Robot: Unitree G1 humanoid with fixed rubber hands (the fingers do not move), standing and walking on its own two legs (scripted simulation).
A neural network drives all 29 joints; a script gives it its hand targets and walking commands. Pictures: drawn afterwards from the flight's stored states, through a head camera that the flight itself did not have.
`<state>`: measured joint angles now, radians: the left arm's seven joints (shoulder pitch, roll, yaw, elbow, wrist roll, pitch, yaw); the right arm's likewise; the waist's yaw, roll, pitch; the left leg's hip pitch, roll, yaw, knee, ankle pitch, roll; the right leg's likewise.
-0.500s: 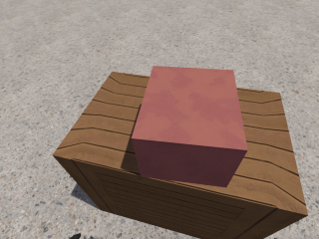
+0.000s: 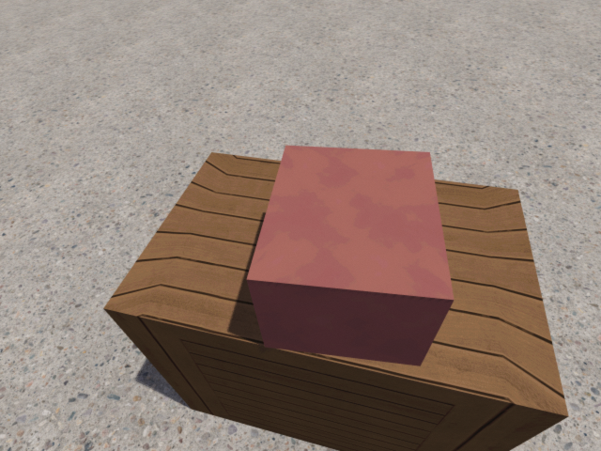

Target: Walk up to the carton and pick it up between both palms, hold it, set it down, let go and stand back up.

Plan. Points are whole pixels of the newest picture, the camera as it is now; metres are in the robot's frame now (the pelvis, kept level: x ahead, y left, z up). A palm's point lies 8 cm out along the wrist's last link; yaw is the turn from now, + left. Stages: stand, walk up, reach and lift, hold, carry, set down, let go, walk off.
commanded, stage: stand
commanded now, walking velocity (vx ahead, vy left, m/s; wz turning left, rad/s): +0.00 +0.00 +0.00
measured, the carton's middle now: (348, 248) +0.46 -0.04 -0.03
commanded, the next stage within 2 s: walk up in 1.20 s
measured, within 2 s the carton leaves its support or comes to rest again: neither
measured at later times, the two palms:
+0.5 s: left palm out of the picture +0.09 +0.28 -0.11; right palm out of the picture +0.08 -0.29 -0.12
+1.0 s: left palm out of the picture +0.09 +0.28 -0.11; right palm out of the picture +0.08 -0.30 -0.12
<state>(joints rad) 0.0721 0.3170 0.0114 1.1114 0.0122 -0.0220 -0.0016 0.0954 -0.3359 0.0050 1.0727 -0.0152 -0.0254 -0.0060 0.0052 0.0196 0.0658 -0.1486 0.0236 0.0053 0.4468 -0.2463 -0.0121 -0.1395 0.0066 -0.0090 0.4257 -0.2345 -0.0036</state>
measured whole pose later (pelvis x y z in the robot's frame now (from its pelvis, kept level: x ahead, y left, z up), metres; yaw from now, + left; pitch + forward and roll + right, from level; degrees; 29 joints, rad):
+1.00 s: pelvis +0.00 -0.01 +0.01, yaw -1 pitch -3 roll +0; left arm 0.08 0.32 0.02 1.13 0.01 -0.02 0.00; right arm 0.11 -0.34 0.00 1.10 -0.01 -0.02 0.00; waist 0.00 0.02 0.06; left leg -0.10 0.04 0.01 0.35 -0.20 -0.02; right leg -0.09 0.02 0.00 0.34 -0.19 -0.01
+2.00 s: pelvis +0.03 +0.06 -0.04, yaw -9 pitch -3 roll -1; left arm 0.23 0.38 0.05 0.91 0.02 -0.04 0.05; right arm 0.15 -0.39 -0.07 0.89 -0.02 0.01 0.03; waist 0.02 0.04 0.13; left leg -0.31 0.03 0.02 0.82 -0.43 0.02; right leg -0.33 -0.01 0.08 0.86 -0.48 0.02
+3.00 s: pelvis +0.04 +0.06 +0.00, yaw -14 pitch -3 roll +0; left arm 0.11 0.33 0.01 1.11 0.01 -0.04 0.01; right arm 0.09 -0.36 -0.03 1.10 -0.01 0.01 0.02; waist 0.00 0.03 0.07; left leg -0.09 0.03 0.13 0.40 -0.25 0.01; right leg -0.16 0.01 0.08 0.41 -0.20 0.02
